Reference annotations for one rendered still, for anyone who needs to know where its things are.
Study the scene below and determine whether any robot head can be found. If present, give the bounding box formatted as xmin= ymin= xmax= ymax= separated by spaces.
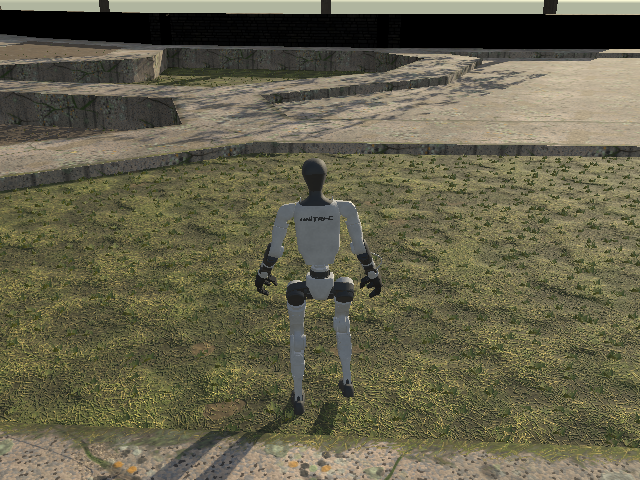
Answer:
xmin=299 ymin=158 xmax=333 ymax=206

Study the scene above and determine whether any robot right hand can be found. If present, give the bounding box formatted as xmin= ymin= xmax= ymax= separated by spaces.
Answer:
xmin=360 ymin=274 xmax=383 ymax=298

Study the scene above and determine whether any robot right foot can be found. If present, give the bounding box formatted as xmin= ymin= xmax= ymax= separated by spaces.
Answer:
xmin=338 ymin=378 xmax=354 ymax=398

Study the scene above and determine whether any robot left upper arm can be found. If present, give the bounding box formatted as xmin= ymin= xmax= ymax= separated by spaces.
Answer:
xmin=268 ymin=202 xmax=296 ymax=258

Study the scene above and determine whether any robot left hand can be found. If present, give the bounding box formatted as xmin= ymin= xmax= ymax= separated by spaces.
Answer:
xmin=255 ymin=273 xmax=278 ymax=296

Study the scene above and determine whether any robot right upper arm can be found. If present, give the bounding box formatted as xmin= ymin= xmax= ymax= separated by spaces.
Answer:
xmin=337 ymin=200 xmax=366 ymax=255

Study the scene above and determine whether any left robot forearm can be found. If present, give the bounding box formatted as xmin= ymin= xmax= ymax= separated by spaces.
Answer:
xmin=258 ymin=242 xmax=278 ymax=279

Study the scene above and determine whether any right robot forearm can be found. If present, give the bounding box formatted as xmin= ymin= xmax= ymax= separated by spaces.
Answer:
xmin=357 ymin=239 xmax=379 ymax=279

